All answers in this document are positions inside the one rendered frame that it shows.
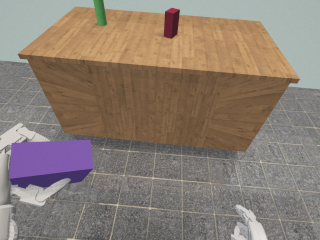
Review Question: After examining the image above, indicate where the left robot forearm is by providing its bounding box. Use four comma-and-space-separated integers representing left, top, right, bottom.
0, 204, 19, 240

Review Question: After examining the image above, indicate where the robot left hand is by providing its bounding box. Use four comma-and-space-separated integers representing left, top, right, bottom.
0, 123, 71, 208

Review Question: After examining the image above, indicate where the robot right hand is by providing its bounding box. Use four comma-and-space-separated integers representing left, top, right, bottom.
231, 204, 268, 240

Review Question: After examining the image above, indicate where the sponge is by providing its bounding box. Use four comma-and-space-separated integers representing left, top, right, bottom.
9, 139, 93, 189

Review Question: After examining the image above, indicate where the table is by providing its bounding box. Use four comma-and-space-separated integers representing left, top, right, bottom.
18, 6, 300, 152

